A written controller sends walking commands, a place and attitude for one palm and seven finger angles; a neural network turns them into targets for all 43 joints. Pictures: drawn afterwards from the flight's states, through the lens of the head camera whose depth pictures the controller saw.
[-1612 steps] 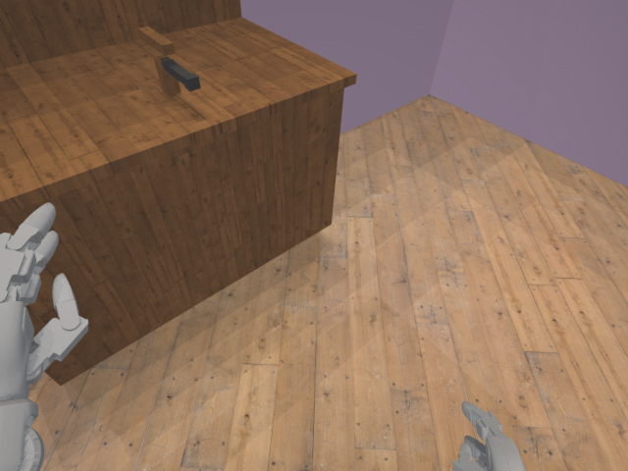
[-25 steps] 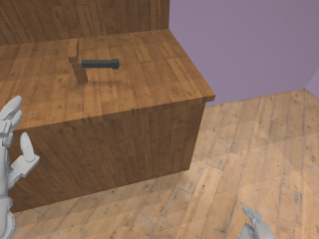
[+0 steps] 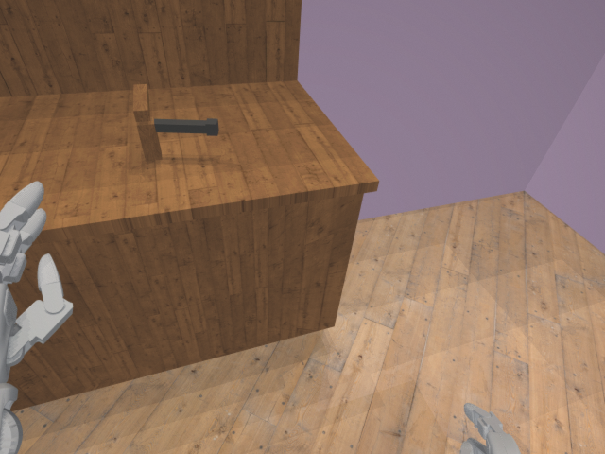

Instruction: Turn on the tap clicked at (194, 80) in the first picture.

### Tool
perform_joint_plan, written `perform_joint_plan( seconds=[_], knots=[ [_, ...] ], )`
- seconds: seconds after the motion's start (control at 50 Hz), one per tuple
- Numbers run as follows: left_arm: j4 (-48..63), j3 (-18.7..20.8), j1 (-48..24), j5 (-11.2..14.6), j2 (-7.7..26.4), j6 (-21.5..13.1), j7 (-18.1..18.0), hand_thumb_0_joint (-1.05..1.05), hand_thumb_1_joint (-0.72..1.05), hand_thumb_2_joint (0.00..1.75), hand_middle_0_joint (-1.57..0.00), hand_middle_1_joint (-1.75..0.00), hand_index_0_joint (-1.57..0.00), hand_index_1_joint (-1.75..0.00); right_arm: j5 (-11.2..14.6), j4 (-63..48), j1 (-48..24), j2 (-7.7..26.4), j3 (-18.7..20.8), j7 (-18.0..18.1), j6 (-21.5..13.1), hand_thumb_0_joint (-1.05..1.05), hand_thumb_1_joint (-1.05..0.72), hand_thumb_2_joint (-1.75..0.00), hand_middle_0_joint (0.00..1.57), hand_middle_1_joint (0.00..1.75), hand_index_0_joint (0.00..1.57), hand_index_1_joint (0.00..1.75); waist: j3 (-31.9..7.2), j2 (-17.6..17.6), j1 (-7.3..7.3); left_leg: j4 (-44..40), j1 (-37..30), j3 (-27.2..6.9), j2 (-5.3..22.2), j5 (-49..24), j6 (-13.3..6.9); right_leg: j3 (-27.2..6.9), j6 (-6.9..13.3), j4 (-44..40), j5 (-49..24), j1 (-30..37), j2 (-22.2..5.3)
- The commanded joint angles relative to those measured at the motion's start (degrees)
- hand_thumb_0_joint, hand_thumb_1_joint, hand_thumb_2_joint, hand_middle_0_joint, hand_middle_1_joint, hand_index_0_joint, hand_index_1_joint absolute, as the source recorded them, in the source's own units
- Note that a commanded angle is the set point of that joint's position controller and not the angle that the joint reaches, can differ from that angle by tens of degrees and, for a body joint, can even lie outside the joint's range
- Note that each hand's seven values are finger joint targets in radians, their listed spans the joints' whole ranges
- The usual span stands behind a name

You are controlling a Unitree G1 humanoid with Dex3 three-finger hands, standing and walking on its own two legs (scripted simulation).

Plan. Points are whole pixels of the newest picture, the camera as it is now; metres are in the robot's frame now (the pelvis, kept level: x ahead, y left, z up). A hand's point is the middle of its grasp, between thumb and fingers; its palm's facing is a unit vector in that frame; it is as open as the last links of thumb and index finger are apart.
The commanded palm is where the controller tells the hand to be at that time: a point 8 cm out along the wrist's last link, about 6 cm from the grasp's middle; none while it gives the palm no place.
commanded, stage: step back with the hand held close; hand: left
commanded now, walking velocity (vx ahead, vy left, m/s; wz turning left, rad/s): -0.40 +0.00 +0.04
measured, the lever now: (212, 127) +0.76 +0.26 +0.08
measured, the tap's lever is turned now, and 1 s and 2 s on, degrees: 75 75 75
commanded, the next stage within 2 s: stop stepping back and stand still in 0.10 s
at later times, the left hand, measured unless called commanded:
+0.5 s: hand out of the picture +0.08 +0.27 +0.18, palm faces +0.40 -0.83 -0.39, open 7.4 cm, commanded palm +0.04 +0.29 +0.19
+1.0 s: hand out of the picture +0.07 +0.26 +0.18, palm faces +0.39 -0.82 -0.41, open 7.4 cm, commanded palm +0.01 +0.31 +0.19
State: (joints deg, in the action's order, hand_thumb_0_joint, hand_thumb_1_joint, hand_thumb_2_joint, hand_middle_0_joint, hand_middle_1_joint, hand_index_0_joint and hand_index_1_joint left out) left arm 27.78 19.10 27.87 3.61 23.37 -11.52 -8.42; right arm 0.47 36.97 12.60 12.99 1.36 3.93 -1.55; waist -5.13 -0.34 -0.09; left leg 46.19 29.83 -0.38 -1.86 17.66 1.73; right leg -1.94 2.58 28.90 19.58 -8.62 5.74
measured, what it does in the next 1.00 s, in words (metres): walks backwards: left foot, then right foot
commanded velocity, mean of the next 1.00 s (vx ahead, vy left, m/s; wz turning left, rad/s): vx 0.08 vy -0.02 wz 0.01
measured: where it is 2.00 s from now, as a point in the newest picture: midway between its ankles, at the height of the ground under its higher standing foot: outside the picture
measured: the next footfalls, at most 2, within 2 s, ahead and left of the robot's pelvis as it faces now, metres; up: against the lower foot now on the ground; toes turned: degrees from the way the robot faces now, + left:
left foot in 0.08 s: +0.05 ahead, +0.10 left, +0.00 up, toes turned +1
right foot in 0.46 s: -0.11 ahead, -0.04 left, +0.00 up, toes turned -4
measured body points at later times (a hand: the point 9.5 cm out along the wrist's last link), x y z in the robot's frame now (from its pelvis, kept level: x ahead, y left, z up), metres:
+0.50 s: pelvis -0.13 +0.02 +0.01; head -0.14 +0.02 +0.46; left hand +0.05 +0.31 +0.20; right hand +0.03 -0.19 -0.07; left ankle -0.02 +0.11 -0.70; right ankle -0.18 -0.05 -0.73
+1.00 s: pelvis -0.15 +0.03 +0.00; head -0.14 +0.01 +0.45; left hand +0.04 +0.30 +0.20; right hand +0.00 -0.20 -0.11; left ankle -0.18 +0.16 -0.70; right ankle -0.15 -0.04 -0.73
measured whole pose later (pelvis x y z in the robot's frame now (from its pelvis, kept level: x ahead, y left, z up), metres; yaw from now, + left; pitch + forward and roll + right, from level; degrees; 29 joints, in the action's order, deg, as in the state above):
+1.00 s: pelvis -0.15 +0.03 +0.00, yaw +1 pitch -1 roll +0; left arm 28.1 19.0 26.0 2.7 20.2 -8.1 -8.6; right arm 1.0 37.8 14.0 10.7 0.0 2.8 -6.8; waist 1.9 -2.4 1.1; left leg 48.7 18.3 1.4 3.3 25.9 0.8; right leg 6.1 4.6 34.0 18.9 -14.0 2.1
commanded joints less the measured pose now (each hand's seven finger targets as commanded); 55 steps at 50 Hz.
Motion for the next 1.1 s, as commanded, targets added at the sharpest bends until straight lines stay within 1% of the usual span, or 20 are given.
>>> perform_joint_plan(
  seconds=[0.0,0.06,0.1,0.18,0.28,0.32,0.38,0.42,0.44,0.46,0.54,0.66,0.7,0.74,0.86,0.88,0.92,0.94,1.0,1.08],
  knots=[
    [7.13,2.26,-14.4,-1.04,8.38,-2.33,-0.45,0.0,0.9,0.9,-0.2,-0.3,-0.2,-0.3,-0.6,-9.47,-9.92,5.16,-0.7,0.93,-2.95,0.0,-0.9,-0.9,0.2,0.3,0.2,0.3,12.09,3.93,0.88,-5.62,-7.71,-1.46,3.76,1.89,-0.24,-6.13,3.67,-9.35,-25.13,-17.15,-15.84],
    [10.25,4.26,-18.05,-1.09,10.68,-2.43,-0.79,0.0,0.9,0.9,-0.2,-0.3,-0.2,-0.3,-0.1,-9.55,-10.3,8.17,0.42,2.02,-3.97,0.0,-0.9,-0.9,0.2,0.3,0.2,0.3,3.06,-13.93,-1.54,-24.17,-18.81,-9.95,13.15,-47.63,-3.28,-0.52,-2.79,7.33,-14.21,-12.24,-4.96],
    [10.32,5.03,-10.88,-1.0,9.78,-2.53,-0.91,0.0,0.9,0.9,-0.2,-0.3,-0.2,-0.3,-0.09,-10.14,-5.97,6.7,1.68,0.28,-5.53,0.0,-0.9,-0.9,0.2,0.3,0.2,0.3,-8.92,-10.9,-2.01,-21.38,-31.44,-11.66,18.87,-58.3,-6.01,-3.42,-1.97,15.32,6.88,-14.42,-3.74],
    [23.9,6.53,-4.26,0.34,9.01,-2.54,0.07,0.0,0.9,0.9,-0.2,-0.3,-0.2,-0.3,-1.03,-11.56,-5.71,6.59,2.37,-1.12,-7.76,0.0,-0.9,-0.9,0.2,0.3,0.2,0.3,-15.34,-8.39,-1.54,-25.65,-30.59,-12.19,19.25,-47.87,-6.35,-2.78,-3.56,23.58,9.73,-12.58,-2.77],
    [19.48,8.08,2.38,0.59,7.3,1.38,-1.78,0.0,0.9,0.9,-0.2,-0.3,-0.2,-0.3,-0.98,-12.1,-7.0,5.26,1.42,-0.84,-8.59,0.0,-0.9,-0.9,0.2,0.3,0.2,0.3,-5.97,-10.25,-0.14,-40.98,-17.83,-9.87,14.25,12.17,-2.96,3.89,-3.41,16.39,6.93,-6.8,-1.4],
    [14.55,7.28,1.61,0.65,5.97,2.93,-2.44,0.0,0.9,0.9,-0.2,-0.3,-0.2,-0.3,-1.25,-10.91,-7.27,4.42,0.46,-0.31,-7.69,0.0,-0.9,-0.9,0.2,0.3,0.2,0.3,-2.35,-13.84,0.05,-46.14,-12.46,-7.34,11.72,21.13,1.77,8.09,-2.3,8.16,9.19,-0.55,1.56],
    [9.42,5.16,0.49,0.23,5.18,4.43,-2.16,0.0,0.9,0.9,-0.2,-0.3,-0.2,-0.3,-1.56,-9.67,-7.24,4.25,0.28,0.17,-6.08,0.0,-0.9,-0.9,0.2,0.3,0.2,0.3,-1.22,-11.11,-0.12,-38.62,-10.17,-0.08,6.62,17.54,4.92,9.4,0.22,-10.45,6.02,7.83,0.65],
    [10.25,5.14,-3.6,-0.45,7.41,4.77,-1.39,0.0,0.9,0.9,-0.2,-0.3,-0.2,-0.3,-1.48,-9.35,-6.87,4.21,0.94,0.16,-4.74,0.0,-0.9,-0.9,0.2,0.3,0.2,0.3,0.74,9.35,0.1,-6.27,-14.05,2.82,1.89,7.3,1.0,-11.62,6.71,-22.43,8.87,-9.3,-17.58],
    [13.23,5.36,-8.13,-0.4,8.49,4.77,-1.44,0.0,0.9,0.9,-0.2,-0.3,-0.2,-0.3,-1.28,-9.01,-8.66,4.86,0.8,0.44,-4.63,0.0,-0.9,-0.9,0.2,0.3,0.2,0.3,4.3,11.35,-0.38,5.22,-7.8,-0.11,1.63,5.92,-0.09,-21.06,10.29,-26.09,9.11,-14.57,-25.76],
    [16.5,5.96,-12.96,-0.36,10.07,4.09,-1.54,0.0,0.9,0.9,-0.2,-0.3,-0.2,-0.3,-1.46,-8.34,-8.93,5.07,0.17,0.49,-4.5,0.0,-0.9,-0.9,0.2,0.3,0.2,0.3,5.43,8.57,-0.15,12.71,-1.45,-0.78,2.53,3.83,0.16,-19.68,11.43,-25.55,8.45,-14.07,-27.62],
    [7.37,1.99,-17.35,-1.0,6.28,2.86,-0.93,0.0,0.9,0.9,-0.2,-0.3,-0.2,-0.3,0.27,-7.62,-7.01,6.37,1.53,0.57,-5.3,0.0,-0.9,-0.9,0.2,0.3,0.2,0.3,4.94,6.71,1.65,4.76,-0.65,1.25,4.73,-0.57,-0.36,-7.34,5.68,-17.74,4.72,-5.35,-19.56],
    [9.85,5.67,-11.01,-0.91,8.07,1.31,-2.72,0.0,0.9,0.9,-0.2,-0.3,-0.2,-0.3,-0.3,-8.19,-5.81,5.48,1.41,2.37,-6.9,0.0,-0.9,-0.9,0.2,0.3,0.2,0.3,4.17,5.98,0.09,-15.71,-14.0,7.85,3.65,3.05,-2.96,-6.56,6.1,-12.03,4.47,-4.13,-18.48],
    [12.32,6.21,-9.75,-0.24,7.63,0.67,-2.67,0.0,0.9,0.9,-0.2,-0.3,-0.2,-0.3,-0.34,-9.1,-5.05,6.71,1.82,2.36,-7.32,0.0,-0.9,-0.9,0.2,0.3,0.2,0.3,2.14,-2.83,0.68,-21.7,-21.83,1.06,7.27,0.25,-5.55,-2.04,2.62,-0.84,-0.76,-7.78,-13.21],
    [13.82,6.42,-9.26,-0.23,7.71,0.08,-2.87,0.0,0.9,0.9,-0.2,-0.3,-0.2,-0.3,0.07,-10.46,-4.98,7.66,1.9,2.0,-7.34,0.0,-0.9,-0.9,0.2,0.3,0.2,0.3,1.73,-15.88,0.78,-25.88,-29.25,-16.59,19.62,-12.32,-9.89,5.64,-2.25,12.2,5.21,-18.81,-5.65],
    [11.64,6.41,-6.4,-1.12,6.48,0.95,-2.08,0.0,0.9,0.9,-0.2,-0.3,-0.2,-0.3,0.06,-8.94,-4.79,6.92,1.67,0.43,-9.25,0.0,-0.9,-0.9,0.2,0.3,0.2,0.3,2.94,-9.08,0.05,-17.98,-13.84,-0.69,13.57,-10.55,-6.3,7.11,-2.56,-1.93,-3.79,-0.79,-5.0],
    [10.96,6.13,-4.82,-1.2,6.19,0.9,-1.95,0.0,0.9,0.9,-0.2,-0.3,-0.2,-0.3,0.18,-9.42,-4.75,6.58,1.8,0.09,-9.23,0.0,-0.9,-0.9,0.2,0.3,0.2,0.3,1.66,-2.67,0.04,-12.15,-9.8,2.13,10.54,-6.98,-4.99,3.7,-1.18,-4.58,-7.85,4.29,-6.9],
    [10.71,7.19,-4.94,-0.87,7.53,0.62,-1.64,0.0,0.9,0.9,-0.2,-0.3,-0.2,-0.3,0.36,-9.95,-5.2,5.61,2.46,-0.62,-8.96,0.0,-0.9,-0.9,0.2,0.3,0.2,0.3,1.48,14.0,0.18,5.99,-0.52,4.59,2.16,10.78,-1.67,-20.3,6.32,-12.42,-10.12,4.75,-21.63],
    [11.16,6.88,-4.03,-0.34,7.06,0.39,-1.28,0.0,0.9,0.9,-0.2,-0.3,-0.2,-0.3,0.93,-9.94,-5.41,6.15,2.94,-0.86,-8.63,0.0,-0.9,-0.9,0.2,0.3,0.2,0.3,2.11,11.7,0.05,12.73,0.6,1.31,2.88,12.4,-1.44,-21.82,7.34,-13.38,-15.06,4.6,-23.64],
    [10.64,9.59,-2.13,-0.41,8.43,-1.46,-1.57,0.0,0.9,0.9,-0.2,-0.3,-0.2,-0.3,0.15,-8.85,-5.56,3.49,0.59,-0.9,-7.85,0.0,-0.9,-0.9,0.2,0.3,0.2,0.3,1.0,4.54,0.54,5.87,-1.18,0.64,5.13,9.05,-1.08,-11.73,7.54,-7.55,-35.25,6.73,-21.97],
    [8.95,8.24,-4.8,-0.27,6.49,-2.13,-1.56,0.0,0.9,0.9,-0.2,-0.3,-0.2,-0.3,-0.57,-9.02,-6.93,3.46,0.14,0.1,-7.29,0.0,-0.9,-0.9,0.2,0.3,0.2,0.3,-0.37,6.54,0.44,-12.63,-14.14,4.39,3.09,-3.01,-1.8,-3.58,3.44,-6.08,-25.03,2.38,-16.33]
  ],
)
